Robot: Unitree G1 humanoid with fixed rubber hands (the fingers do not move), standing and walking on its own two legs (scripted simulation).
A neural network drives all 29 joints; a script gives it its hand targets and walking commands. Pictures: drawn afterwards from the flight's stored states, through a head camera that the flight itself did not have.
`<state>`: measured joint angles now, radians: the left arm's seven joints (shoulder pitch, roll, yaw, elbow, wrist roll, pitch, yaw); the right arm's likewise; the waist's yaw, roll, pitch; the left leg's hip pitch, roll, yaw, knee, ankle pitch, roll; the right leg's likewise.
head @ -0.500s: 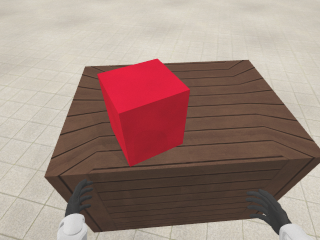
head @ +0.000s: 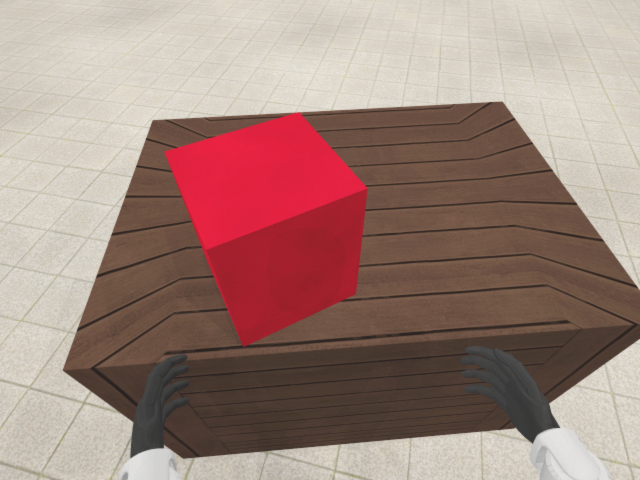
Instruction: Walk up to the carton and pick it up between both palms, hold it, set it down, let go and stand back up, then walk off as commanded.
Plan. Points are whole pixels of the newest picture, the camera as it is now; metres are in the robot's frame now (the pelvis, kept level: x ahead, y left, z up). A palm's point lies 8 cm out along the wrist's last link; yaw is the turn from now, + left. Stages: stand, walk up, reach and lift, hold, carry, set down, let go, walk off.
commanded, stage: reach and lift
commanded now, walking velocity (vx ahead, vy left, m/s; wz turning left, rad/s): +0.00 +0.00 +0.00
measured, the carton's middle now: (270, 231) +0.45 +0.12 +0.02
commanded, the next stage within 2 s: none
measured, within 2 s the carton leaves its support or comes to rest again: neither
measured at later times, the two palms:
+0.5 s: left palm (160, 390) +0.20 +0.21 +0.03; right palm (518, 382) +0.23 -0.21 +0.00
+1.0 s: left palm (137, 359) +0.22 +0.24 +0.06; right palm (490, 312) +0.30 -0.18 +0.04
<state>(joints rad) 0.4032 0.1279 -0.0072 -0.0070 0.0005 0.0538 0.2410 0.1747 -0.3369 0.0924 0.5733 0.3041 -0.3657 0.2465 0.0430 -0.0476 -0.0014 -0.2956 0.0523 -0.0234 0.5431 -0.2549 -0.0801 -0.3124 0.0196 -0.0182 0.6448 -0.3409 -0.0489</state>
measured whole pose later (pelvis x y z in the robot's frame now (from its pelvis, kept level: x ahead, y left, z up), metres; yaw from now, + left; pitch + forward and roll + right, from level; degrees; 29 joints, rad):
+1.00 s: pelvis -0.01 +0.00 +0.00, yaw +0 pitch +1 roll +2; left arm 0.10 0.11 0.07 -0.17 -0.03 0.34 0.29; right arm -0.14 -0.37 0.12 0.41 0.40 -0.07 0.11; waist 0.09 -0.05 0.05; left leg -0.30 0.06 -0.02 0.50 -0.22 -0.09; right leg -0.31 0.02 -0.02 0.60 -0.30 -0.05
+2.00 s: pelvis -0.01 +0.00 +0.00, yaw +0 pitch +1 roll +2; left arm -0.62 0.11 0.15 0.30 -0.08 0.69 0.32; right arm -0.83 -0.37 0.12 0.78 0.40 0.33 0.05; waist 0.18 -0.05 0.04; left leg -0.30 0.06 -0.02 0.50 -0.21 -0.09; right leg -0.32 0.03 -0.02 0.60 -0.29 -0.05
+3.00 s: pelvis +0.01 +0.00 +0.00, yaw +0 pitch +11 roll +1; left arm -0.83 0.11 0.17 0.94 -0.09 0.15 0.27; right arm -1.09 -0.37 0.22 1.26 0.45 0.07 0.04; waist 0.24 -0.05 -0.09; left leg -0.49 0.07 -0.03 0.52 -0.23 -0.09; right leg -0.50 0.04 -0.02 0.60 -0.30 -0.05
